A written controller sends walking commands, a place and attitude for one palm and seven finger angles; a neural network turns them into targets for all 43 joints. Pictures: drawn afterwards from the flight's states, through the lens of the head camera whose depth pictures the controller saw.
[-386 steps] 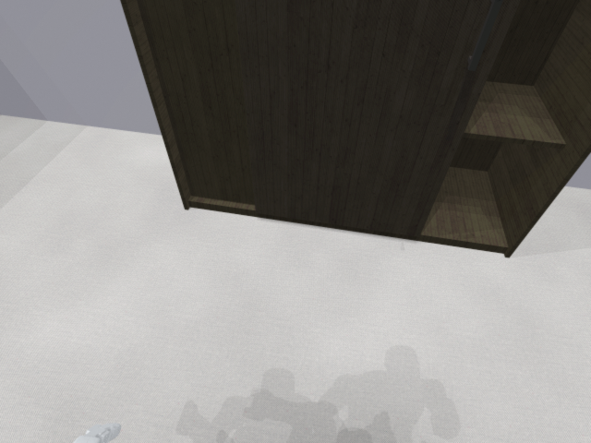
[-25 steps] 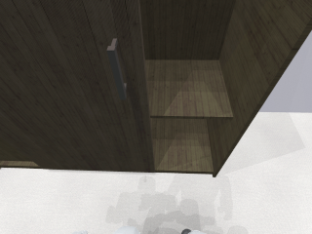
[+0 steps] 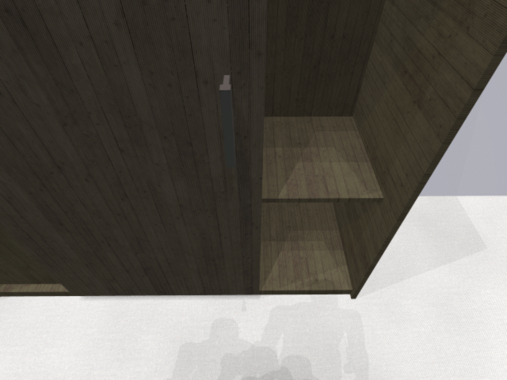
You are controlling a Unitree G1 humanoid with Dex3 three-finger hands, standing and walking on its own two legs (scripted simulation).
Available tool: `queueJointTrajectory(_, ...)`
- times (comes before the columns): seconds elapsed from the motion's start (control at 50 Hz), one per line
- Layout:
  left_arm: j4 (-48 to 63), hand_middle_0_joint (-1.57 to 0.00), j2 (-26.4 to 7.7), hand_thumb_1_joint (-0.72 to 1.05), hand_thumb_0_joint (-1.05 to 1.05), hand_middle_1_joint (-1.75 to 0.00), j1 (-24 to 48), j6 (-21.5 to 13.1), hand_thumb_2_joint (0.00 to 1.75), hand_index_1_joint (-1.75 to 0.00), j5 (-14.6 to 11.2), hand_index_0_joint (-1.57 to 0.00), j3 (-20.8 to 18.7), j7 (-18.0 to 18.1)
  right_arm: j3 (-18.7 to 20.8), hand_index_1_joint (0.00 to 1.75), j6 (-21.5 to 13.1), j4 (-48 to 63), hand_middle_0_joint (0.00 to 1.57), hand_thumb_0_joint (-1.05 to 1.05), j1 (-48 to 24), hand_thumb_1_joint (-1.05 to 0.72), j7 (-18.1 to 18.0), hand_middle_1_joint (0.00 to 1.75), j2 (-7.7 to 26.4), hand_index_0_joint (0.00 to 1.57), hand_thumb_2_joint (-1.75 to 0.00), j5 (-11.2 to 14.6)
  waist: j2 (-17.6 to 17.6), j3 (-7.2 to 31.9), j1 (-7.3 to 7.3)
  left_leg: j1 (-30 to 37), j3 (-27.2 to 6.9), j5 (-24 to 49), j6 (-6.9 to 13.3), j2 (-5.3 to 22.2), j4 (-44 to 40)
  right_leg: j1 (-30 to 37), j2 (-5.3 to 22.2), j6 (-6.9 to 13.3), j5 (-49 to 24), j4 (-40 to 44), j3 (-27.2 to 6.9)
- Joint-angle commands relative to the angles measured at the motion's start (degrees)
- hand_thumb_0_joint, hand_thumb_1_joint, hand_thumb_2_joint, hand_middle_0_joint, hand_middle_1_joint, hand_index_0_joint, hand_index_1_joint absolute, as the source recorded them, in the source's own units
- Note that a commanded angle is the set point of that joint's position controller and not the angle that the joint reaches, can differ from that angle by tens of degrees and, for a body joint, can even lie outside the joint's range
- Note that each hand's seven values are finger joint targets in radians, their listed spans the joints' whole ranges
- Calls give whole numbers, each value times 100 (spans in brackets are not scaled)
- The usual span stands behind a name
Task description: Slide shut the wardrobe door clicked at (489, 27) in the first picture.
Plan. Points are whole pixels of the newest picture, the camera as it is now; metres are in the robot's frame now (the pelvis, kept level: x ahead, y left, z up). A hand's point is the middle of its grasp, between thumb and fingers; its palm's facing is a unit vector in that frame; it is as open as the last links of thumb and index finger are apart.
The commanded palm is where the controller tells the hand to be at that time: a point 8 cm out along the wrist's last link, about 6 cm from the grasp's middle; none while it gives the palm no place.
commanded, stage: come to a stop and stand still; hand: left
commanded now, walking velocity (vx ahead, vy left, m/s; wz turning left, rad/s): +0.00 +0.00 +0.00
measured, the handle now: (229, 123) +0.52 +0.08 +0.13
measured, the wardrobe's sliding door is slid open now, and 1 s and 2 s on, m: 0.38 0.38 0.38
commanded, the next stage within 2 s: look again from close up in 0.76 s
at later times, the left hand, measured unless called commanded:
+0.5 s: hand out of the picture +0.02 +0.16 -0.17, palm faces +0.02 -0.98 -0.20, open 7.3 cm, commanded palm none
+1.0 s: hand out of the picture +0.04 +0.17 -0.16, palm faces +0.02 -0.97 -0.23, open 7.4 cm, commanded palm none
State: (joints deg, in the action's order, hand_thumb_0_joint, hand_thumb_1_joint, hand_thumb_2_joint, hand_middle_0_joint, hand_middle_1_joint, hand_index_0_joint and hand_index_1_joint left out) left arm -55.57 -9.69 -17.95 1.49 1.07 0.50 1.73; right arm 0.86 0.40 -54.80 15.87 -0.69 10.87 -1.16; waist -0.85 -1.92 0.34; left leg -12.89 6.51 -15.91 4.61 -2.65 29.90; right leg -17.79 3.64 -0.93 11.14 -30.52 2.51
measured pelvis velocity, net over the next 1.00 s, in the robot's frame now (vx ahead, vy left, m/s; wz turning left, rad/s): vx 0.03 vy -0.02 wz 0.01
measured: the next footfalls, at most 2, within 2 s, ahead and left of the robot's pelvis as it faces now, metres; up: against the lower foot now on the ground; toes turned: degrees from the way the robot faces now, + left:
none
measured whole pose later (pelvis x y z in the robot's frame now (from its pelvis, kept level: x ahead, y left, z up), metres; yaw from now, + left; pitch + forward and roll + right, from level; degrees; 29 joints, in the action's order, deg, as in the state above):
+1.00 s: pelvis +0.03 -0.02 +0.01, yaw +0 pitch -2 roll +0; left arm -62.7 -10.4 -15.2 -0.6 0.7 0.6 2.3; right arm 0.0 -0.8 -65.3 14.0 -1.0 11.5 -0.5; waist -0.6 -2.2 0.1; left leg -6.3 5.3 -14.1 2.9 -1.7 22.2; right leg -11.3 2.2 -0.3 10.1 -23.7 3.7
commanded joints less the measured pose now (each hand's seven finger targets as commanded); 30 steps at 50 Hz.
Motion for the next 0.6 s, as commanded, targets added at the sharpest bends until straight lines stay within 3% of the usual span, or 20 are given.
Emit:
queueJointTrajectory(0.0,224,-20,-615,90,0,-30,-166,-155,90,-30,26,-20,-175,67,158,30,-138,231,20,0,30,-90,-37,30,724,20,-90,21,-99,-97,-11,-648,-1313,-753,-153,1031,-1533,462,112,203,128,292,-244)
queueJointTrajectory(0.1,49,-20,-558,90,0,-30,-221,-159,90,-30,32,-20,-153,78,134,30,-118,-23,20,0,130,-90,-30,30,668,20,-90,31,-74,-302,-6,-760,-1318,-1044,-183,1015,-1696,512,146,188,139,446,-255)
queueJointTrajectory(0.18,-56,-20,-537,90,0,-30,-264,-192,90,-30,18,-20,-140,90,111,30,-129,-203,20,0,236,-90,-24,30,602,20,-90,42,40,-256,-21,-633,-1231,-810,-187,957,-1611,555,220,203,50,571,-315)
queueJointTrajectory(0.34,-255,-20,-514,90,0,-30,-265,-263,90,-30,-20,-20,-116,123,48,30,-176,-511,20,0,381,-90,-47,30,483,20,-90,67,121,-64,-74,-137,-935,327,-236,871,-1272,644,328,230,-475,690,-435)
queueJointTrajectory(0.58,-431,-20,-539,90,0,-30,-235,-297,90,-30,-26,-20,-105,140,24,30,-182,-735,20,0,257,-90,-71,30,484,20,-90,82,135,-142,-67,43,-861,604,-242,871,-1209,677,345,239,-575,828,-495)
